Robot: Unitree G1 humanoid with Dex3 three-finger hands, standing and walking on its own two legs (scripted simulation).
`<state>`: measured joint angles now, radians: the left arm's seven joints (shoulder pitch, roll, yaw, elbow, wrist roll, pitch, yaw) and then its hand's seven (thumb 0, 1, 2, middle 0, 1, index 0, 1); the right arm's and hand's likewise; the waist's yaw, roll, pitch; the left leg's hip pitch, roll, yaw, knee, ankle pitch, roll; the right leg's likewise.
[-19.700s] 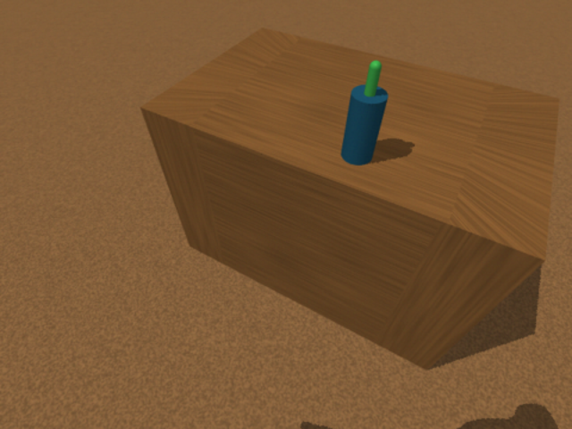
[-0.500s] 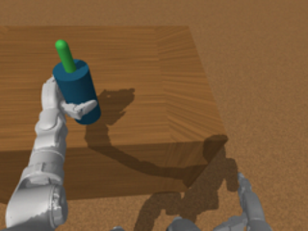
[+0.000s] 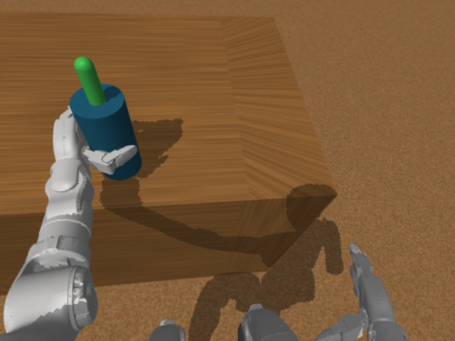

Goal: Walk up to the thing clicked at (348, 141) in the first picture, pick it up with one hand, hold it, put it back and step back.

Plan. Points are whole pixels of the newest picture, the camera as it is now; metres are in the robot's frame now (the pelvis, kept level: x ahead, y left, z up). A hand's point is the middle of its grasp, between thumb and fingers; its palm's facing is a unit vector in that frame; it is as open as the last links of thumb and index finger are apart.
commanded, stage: lower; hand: left
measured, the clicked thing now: (106, 122) +0.47 +0.16 +0.10
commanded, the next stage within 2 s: loosen in 0.10 s
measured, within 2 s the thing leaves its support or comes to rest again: neither
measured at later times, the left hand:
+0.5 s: hand (107, 135) +0.47 +0.17 +0.07, palm faces +0.10 -0.99 +0.02, open 11.6 cm
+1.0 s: hand (100, 130) +0.48 +0.18 +0.08, palm faces +0.12 -0.99 +0.01, open 17.2 cm
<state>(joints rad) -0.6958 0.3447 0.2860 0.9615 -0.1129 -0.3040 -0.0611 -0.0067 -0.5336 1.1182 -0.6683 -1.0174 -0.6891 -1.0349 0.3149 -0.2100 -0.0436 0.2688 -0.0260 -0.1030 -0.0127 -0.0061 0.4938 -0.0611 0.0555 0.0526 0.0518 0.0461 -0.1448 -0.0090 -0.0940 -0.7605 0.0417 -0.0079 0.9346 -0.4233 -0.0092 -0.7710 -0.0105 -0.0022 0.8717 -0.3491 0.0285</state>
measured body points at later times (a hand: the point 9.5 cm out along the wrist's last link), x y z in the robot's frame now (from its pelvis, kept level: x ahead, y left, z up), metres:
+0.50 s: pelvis +0.00 +0.00 -0.01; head +0.09 +0.02 +0.43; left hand +0.46 +0.22 +0.07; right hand +0.16 -0.26 -0.03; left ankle +0.02 +0.12 -0.69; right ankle +0.04 -0.14 -0.69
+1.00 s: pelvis +0.01 +0.00 -0.01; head +0.09 +0.02 +0.44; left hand +0.46 +0.23 +0.08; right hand +0.16 -0.27 -0.03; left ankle +0.02 +0.12 -0.69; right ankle +0.04 -0.14 -0.69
